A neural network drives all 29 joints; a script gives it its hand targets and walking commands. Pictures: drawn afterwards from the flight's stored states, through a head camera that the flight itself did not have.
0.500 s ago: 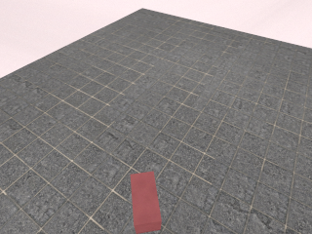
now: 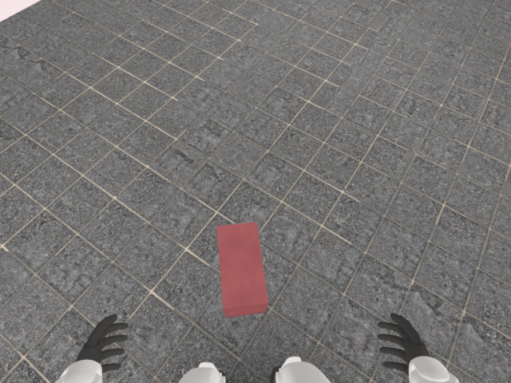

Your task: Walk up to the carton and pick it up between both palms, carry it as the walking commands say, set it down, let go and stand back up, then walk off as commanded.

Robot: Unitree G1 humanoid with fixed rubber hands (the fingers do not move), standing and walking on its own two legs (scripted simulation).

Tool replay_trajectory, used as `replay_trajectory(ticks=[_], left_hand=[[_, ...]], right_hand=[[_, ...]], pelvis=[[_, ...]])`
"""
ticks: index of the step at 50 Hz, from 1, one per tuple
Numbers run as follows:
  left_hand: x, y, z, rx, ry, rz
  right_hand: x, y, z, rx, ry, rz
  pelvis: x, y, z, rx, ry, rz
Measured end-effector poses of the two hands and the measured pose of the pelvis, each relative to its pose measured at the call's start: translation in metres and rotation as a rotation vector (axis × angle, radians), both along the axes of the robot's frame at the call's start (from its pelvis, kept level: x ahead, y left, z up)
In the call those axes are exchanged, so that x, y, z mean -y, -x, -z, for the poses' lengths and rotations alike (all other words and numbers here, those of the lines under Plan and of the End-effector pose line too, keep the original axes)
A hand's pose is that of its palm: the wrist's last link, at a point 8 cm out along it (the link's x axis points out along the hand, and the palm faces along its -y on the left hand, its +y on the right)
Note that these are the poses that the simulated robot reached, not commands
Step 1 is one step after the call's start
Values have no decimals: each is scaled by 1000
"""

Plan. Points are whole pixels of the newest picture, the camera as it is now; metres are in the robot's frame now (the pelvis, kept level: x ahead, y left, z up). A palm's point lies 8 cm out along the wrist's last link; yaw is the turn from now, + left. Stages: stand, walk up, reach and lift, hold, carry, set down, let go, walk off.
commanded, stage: reach and lift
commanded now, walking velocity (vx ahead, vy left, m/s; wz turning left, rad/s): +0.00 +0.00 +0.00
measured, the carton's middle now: (241, 270) +0.47 +0.02 -0.66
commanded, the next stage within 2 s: none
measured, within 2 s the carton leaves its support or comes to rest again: neither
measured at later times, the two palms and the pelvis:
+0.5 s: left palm (131, 306) +0.27 +0.22 -0.16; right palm (362, 297) +0.27 -0.21 -0.15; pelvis -0.06 +0.01 -0.05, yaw -1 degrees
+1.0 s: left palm (154, 248) +0.39 +0.21 -0.19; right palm (321, 235) +0.41 -0.16 -0.19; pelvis -0.05 -0.01 -0.08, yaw +1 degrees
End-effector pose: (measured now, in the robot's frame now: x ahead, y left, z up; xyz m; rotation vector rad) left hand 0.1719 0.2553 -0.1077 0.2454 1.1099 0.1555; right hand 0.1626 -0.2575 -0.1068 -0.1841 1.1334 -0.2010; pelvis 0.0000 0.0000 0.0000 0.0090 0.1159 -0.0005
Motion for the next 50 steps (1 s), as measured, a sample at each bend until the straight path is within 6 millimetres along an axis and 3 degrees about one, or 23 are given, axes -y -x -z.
replay_trajectory(ticks=[7, 26, 50], left_hand=[[10, -27, 15, 72, 15, 7], [34, -99, 52, 180, 65, -40], [49, -218, 87, 398, 155, -124]], right_hand=[[-15, -17, 22, 61, -30, -27], [-52, -117, 49, 205, -68, -83], [-101, -252, 87, 396, -124, -108]], pelvis=[[-9, 14, 18, -71, -1, 13], [-4, 57, 55, -232, -6, 12], [7, 48, 76, -584, 2, -9]])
